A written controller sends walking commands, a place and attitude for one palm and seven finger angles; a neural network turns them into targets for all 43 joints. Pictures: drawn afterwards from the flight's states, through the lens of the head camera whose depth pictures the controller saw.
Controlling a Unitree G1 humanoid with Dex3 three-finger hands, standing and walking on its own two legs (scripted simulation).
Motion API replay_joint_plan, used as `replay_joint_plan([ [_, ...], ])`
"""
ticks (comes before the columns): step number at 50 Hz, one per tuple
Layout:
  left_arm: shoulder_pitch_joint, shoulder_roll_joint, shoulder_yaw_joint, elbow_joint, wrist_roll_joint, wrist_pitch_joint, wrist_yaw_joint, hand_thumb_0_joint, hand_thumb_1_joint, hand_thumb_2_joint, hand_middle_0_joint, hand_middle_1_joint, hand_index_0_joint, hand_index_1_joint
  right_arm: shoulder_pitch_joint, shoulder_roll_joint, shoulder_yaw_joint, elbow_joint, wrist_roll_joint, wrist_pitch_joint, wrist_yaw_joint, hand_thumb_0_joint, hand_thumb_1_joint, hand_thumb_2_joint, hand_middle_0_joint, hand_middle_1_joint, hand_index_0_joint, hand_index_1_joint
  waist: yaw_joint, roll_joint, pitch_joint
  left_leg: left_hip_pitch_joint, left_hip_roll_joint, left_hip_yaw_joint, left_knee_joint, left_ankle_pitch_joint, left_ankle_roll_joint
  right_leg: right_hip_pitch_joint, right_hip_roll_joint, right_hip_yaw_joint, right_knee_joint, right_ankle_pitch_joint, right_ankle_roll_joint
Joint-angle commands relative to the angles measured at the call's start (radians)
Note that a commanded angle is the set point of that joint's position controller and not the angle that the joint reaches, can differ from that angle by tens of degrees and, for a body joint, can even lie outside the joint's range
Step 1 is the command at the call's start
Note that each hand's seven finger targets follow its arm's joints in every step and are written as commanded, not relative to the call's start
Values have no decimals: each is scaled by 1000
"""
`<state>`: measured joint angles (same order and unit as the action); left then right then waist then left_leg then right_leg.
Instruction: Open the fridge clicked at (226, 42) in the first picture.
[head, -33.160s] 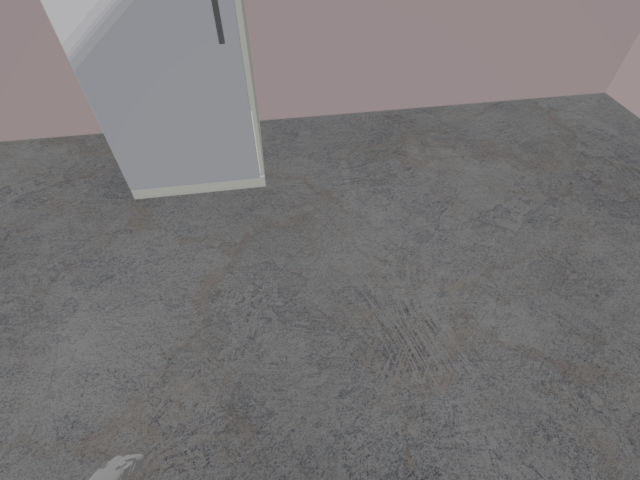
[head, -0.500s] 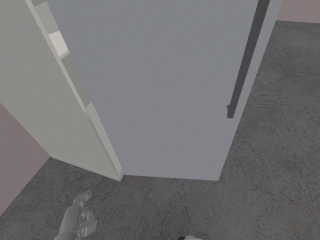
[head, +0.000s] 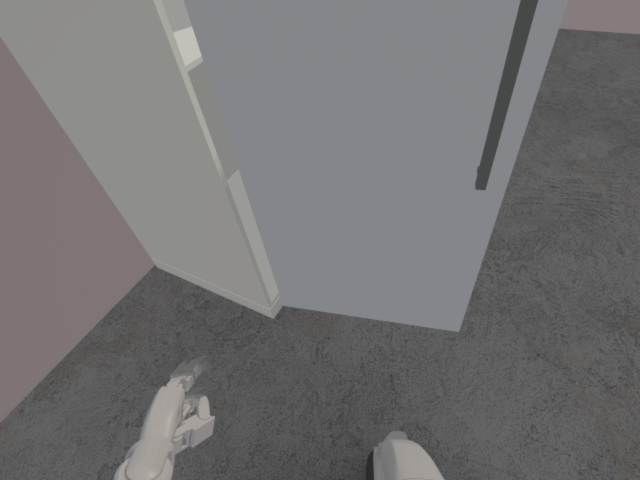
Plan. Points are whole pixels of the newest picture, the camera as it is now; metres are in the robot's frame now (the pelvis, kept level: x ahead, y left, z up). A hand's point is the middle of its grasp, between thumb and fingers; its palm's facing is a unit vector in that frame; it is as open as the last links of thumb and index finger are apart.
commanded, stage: stop stepping back and stand still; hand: right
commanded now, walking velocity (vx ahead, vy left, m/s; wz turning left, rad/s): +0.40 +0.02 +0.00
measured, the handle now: (505, 81) +0.65 -0.26 +0.17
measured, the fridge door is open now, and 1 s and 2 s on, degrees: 75 75 75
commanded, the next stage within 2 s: let the arm hang, fingers relaxed in 1.34 s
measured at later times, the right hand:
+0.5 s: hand out of the picture +0.08 -0.30 +0.21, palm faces +0.36 +0.73 -0.58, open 7.4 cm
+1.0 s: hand out of the picture +0.10 -0.33 +0.21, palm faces +0.48 +0.70 -0.53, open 7.4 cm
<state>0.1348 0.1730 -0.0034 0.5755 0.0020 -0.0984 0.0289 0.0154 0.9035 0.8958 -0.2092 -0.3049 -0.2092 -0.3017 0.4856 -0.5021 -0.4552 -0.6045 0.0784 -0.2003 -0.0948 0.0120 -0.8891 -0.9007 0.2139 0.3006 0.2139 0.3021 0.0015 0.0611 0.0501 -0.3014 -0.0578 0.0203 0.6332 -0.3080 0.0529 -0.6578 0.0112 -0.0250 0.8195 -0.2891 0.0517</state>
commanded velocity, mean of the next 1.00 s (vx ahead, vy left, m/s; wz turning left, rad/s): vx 0.15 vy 0.04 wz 0.00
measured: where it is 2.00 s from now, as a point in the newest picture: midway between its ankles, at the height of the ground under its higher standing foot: outside the picture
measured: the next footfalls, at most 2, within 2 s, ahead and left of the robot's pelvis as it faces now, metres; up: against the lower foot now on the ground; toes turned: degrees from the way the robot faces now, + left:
right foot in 0.14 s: +0.03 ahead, -0.13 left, +0.00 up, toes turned +2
left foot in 0.50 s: -0.09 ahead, +0.04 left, +0.00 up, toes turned +0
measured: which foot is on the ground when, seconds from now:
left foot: down 0.00-0.14, up 0.16-0.48, down 0.50-1.00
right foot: up 0.00-0.12, down 0.14-0.46, up 0.48-0.78, down 0.80-1.00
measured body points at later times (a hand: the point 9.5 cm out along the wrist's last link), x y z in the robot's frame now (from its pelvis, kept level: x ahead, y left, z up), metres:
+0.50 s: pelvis -0.10 -0.03 +0.02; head -0.12 -0.06 +0.47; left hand +0.02 +0.19 -0.07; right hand +0.06 -0.33 +0.24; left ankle -0.17 +0.02 -0.72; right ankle -0.02 -0.14 -0.70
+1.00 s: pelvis -0.09 -0.05 +0.01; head -0.08 -0.04 +0.46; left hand +0.08 +0.16 -0.08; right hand +0.07 -0.36 +0.24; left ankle -0.13 +0.03 -0.71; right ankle -0.06 -0.19 -0.70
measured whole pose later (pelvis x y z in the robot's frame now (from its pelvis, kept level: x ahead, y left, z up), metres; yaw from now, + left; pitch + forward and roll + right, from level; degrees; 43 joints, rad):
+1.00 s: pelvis -0.09 -0.05 +0.01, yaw -3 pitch -1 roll +0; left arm 0.21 0.18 0.00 0.62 -0.02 -0.14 0.04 0.01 0.91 0.90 -0.21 -0.30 -0.21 -0.30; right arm 0.52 -0.46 -0.48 -0.49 0.04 -0.23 -0.16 0.01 -0.89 -0.90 0.21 0.30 0.21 0.30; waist 0.02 -0.02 0.04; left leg -0.19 -0.01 0.08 0.58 -0.37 0.04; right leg -0.37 -0.06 -0.03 0.70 -0.32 0.01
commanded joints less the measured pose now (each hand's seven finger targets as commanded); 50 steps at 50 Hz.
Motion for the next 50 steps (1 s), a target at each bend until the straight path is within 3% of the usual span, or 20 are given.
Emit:
replay_joint_plan([
  [1, -15, 91, 37, -125, 1, -16, 8, 0, 900, 900, -200, -300, -200, -300, -50, -163, -143, -281, -7, -43, -24, 0, -900, -900, 200, 300, 200, 300, 22, 137, -75, -455, 393, -294, -497, -533, 131, 211, -68, 129, 575, -144, -17],
  [3, -12, 133, 43, -104, 11, -31, 55, 0, 900, 900, -200, -300, -200, -300, -74, -164, -155, -170, -19, -37, -38, 0, -900, -900, 200, 300, 200, 300, 5, 59, -36, -326, 285, -134, -342, -359, 75, 318, -116, 82, 92, -211, -52],
  [6, 83, 180, 55, -37, 10, -80, 65, 0, 900, 900, -200, -300, -200, -300, -299, -82, -54, -65, -46, -58, -83, 0, -900, -900, 200, 300, 200, 300, 52, -441, -78, -84, 122, 31, 142, -120, -8, 389, -97, 87, -496, 12, -32],
  [7, 85, 207, 71, -59, 8, -100, 64, 0, 900, 900, -200, -300, -200, -300, -340, -60, -6, -59, -56, -56, -88, 0, -900, -900, 200, 300, 200, 300, 35, -589, -25, -261, 63, 41, 330, -243, -46, 419, -264, 373, -554, 127, -51],
  [9, 48, 220, 95, -66, -13, -108, 57, 0, 900, 900, -200, -300, -200, -300, -339, -98, -19, -18, -76, -58, -64, 0, -900, -900, 200, 300, 200, 300, 7, -312, -21, -291, 23, -36, 476, -156, -59, 338, -333, 512, -616, -167, -159],
  [11, 10, 169, 71, -83, 6, -102, 16, 0, 900, 900, -200, -300, -200, -300, -214, -77, 1, -174, -59, -36, -50, 0, -900, -900, 200, 300, 200, 300, 20, -336, -86, -307, 20, -68, 531, -106, -49, 392, -260, 576, -707, -416, 54],
  [13, -17, 158, 72, -102, -1, -87, -9, 0, 900, 900, -200, -300, -200, -300, -23, -62, 4, -297, -43, -31, -45, 0, -900, -900, 200, 300, 200, 300, -2, -318, -115, -211, -14, 6, 478, -35, -40, 385, -194, 390, -731, -405, 139],
  [20, -3, 111, 46, -91, 30, -6, 44, 0, 900, 900, -200, -300, -200, -300, 135, -154, -117, -149, -41, 12, -90, 0, -900, -900, 200, 300, 200, 300, -9, -312, -133, 299, -63, 163, -112, -253, 13, 196, -202, 181, -691, -316, -18],
  [22, 21, 107, 52, -56, 17, 10, 53, 0, 900, 900, -200, -300, -200, -300, 66, -133, -104, -53, -37, 49, -84, 0, -900, -900, 200, 300, 200, 300, -3, -114, -161, 405, 50, 67, -307, -157, 66, 156, -93, 28, -359, -186, -25],
  [24, 16, 144, 75, -56, -9, 14, 52, 0, 900, 900, -200, -300, -200, -300, -70, -164, -121, -17, -32, 41, -71, 0, -900, -900, 200, 300, 200, 300, 11, 140, -91, 228, 363, -286, -415, 8, 199, 28, -18, 6, 257, -175, -47],
  [26, 4, 133, 48, -62, 6, -16, 35, 0, 900, 900, -200, -300, -200, -300, -166, -252, -203, -69, -27, -10, -84, 0, -900, -900, 200, 300, 200, 300, 22, 130, -49, 133, 461, -348, -428, 152, 245, -73, -56, 67, 542, -144, -29],
  [29, 0, 188, 85, -40, -9, -46, 28, 0, 900, 900, -200, -300, -200, -300, -62, -15, -2, 114, -23, -14, -49, 0, -900, -900, 200, 300, 200, 300, 16, 65, 85, 100, 374, -331, -417, 95, 149, -47, -102, 62, 259, 14, -36],
  [36, -19, 146, 52, -58, 15, -101, 65, 0, 900, 900, -200, -300, -200, -300, -231, -92, -10, -123, -56, -66, -99, 0, -900, -900, 200, 300, 200, 300, -24, 23, -15, 68, 289, -109, -295, 87, 67, 416, -22, -134, -272, 60, -83],
  [38, 10, 163, 61, -70, 9, -102, 68, 0, 900, 900, -200, -300, -200, -300, -161, -123, -62, -175, -48, -72, -104, 0, -900, -900, 200, 300, 200, 300, -7, -110, -74, 37, 241, -55, -98, 171, 23, 560, -65, -53, -388, 85, -110],
  [40, 5, 184, 67, -94, -2, -91, 58, 0, 900, 900, -200, -300, -200, -300, -145, -140, -107, -226, -45, -91, -113, 0, -900, -900, 200, 300, 200, 300, -9, -371, -146, -114, 86, 35, 139, 16, -64, 691, -264, 260, -423, 306, -213],
  [42, 14, 155, 60, -72, 7, -101, 50, 0, 900, 900, -200, -300, -200, -300, -95, -162, -150, -144, -36, -93, -100, 0, -900, -900, 200, 300, 200, 300, -7, -385, -122, -131, 65, -3, 208, -266, -60, 612, -323, 359, -507, 314, -254],
  [46, 23, 152, 65, -90, -20, -84, 25, 0, 900, 900, -200, -300, -200, -300, 64, -78, -128, -18, -43, -65, -79, 0, -900, -900, 200, 300, 200, 300, -15, -192, -97, 221, 91, 4, -247, -12, -38, 268, -135, 14, -334, -47, -118],
  [47, 31, 137, 69, -100, -21, -77, 19, 0, 900, 900, -200, -300, -200, -300, 151, -63, -121, 29, -35, -66, -72, 0, -900, -900, 200, 300, 200, 300, -11, -3, -114, 222, 197, -200, -336, 37, 10, 222, -52, -36, -146, -56, -81],
  [48, 20, 132, 63, -109, -21, -74, 11, 0, 900, 900, -200, -300, -200, -300, 130, -76, -103, 7, -25, -57, -70, 0, -900, -900, 200, 300, 200, 300, 3, 155, -91, 217, 347, -409, -380, 137, 80, 123, -16, -39, -8, -90, -51],
  [50, 24, 150, 69, -97, -23, -78, 8, 0, 900, 900, -200, -300, -200, -300, 101, -51, -83, -9, -17, -55, -67, 0, -900, -900, 200, 300, 200, 300, 0, 168, -72, 206, 366, -336, -333, 394, 117, 119, -55, 17, 61, -130, -44],
])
